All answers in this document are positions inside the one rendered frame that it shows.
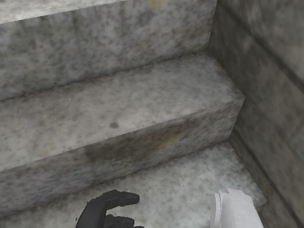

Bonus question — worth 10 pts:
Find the robot left hand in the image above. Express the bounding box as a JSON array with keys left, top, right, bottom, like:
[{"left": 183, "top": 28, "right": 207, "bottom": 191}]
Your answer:
[{"left": 75, "top": 189, "right": 144, "bottom": 228}]

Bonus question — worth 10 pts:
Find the right robot thigh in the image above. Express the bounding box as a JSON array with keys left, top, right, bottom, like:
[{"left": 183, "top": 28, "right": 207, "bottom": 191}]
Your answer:
[{"left": 210, "top": 188, "right": 264, "bottom": 228}]

